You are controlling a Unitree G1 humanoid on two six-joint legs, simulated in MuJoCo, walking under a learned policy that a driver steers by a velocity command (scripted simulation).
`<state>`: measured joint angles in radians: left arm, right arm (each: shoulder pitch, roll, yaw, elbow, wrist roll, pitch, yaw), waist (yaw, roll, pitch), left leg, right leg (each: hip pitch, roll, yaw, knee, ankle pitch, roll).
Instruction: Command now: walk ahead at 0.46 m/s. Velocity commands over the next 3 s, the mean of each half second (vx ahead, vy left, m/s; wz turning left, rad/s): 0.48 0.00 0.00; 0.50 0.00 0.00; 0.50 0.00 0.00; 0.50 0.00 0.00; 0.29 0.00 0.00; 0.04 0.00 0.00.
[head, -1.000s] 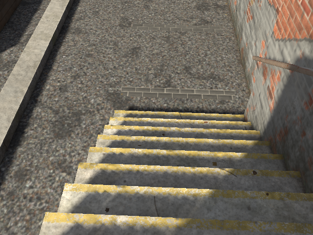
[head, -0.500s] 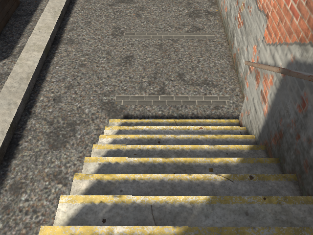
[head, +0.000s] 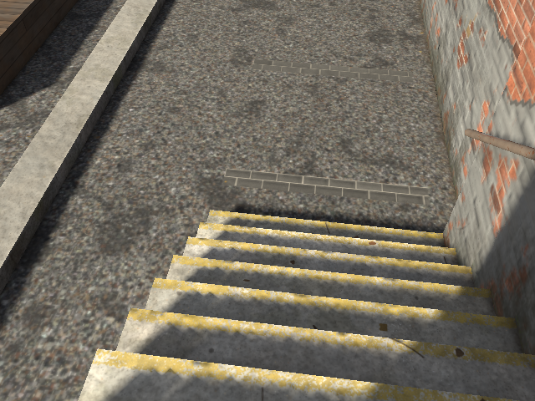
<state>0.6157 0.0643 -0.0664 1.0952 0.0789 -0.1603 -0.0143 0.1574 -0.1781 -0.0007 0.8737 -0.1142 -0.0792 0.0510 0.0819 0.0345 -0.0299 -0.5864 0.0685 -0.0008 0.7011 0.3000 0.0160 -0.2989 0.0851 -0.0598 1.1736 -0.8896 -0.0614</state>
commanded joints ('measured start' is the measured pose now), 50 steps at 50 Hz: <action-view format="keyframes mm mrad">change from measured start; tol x64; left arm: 1 3 227 39 -33 -24 16 -13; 50 116 191 27 42 -6 72 8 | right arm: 1 67 -86 0 -26 0 21 1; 27 681 10 22 287 25 22 62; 50 -174 -81 42 -40 24 7 29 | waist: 1 -67 -66 195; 50 76 -68 146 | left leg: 1 306 18 -40 -313 -208 41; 5 1296 253 -179 -9 610 397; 8 709 286 -348 -304 -571 333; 19 -334 8 -124 -51 -825 200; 23 261 134 -309 153 -631 196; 28 -475 -174 -28 1519 -1120 10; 41 -117 39 -44 53 391 17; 50 62 16 4 -362 -133 31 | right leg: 1 -169 -240 372 -215 439 -188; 7 -1141 -98 202 804 347 -44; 16 -591 -268 174 -537 1556 21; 23 -184 -211 92 -833 1076 6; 28 1010 -461 294 -468 2121 -332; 31 395 -480 400 -724 885 -292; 43 -458 -181 233 -521 537 -173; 50 73 -222 393 -262 773 -212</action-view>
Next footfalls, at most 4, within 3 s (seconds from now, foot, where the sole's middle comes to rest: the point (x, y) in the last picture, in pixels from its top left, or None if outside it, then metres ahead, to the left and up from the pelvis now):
0.06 left None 0.14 0.11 -0.85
0.52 right None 0.41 -0.14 -1.03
1.06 left None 0.71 0.04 -1.22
1.50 right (340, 358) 0.97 -0.20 -1.40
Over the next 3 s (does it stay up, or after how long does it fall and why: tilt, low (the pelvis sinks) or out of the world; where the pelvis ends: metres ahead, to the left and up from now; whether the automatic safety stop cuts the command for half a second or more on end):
stays up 1.47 -0.16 -1.01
